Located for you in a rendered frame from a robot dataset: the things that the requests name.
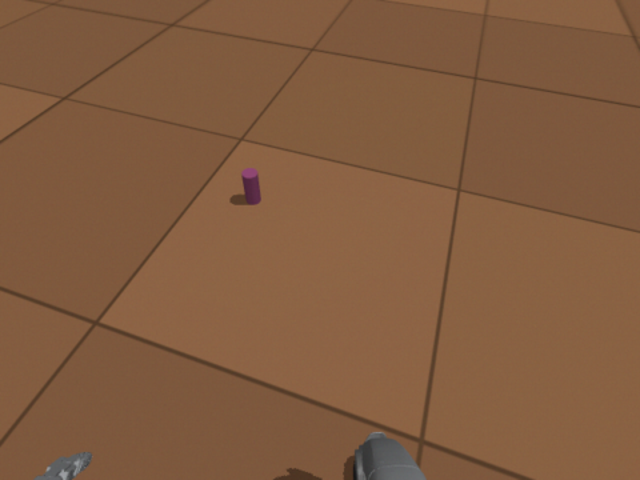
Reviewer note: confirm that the left robot hand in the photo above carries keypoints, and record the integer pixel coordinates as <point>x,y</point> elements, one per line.
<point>67,468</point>

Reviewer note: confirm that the can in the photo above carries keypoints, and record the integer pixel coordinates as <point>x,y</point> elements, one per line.
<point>251,186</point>

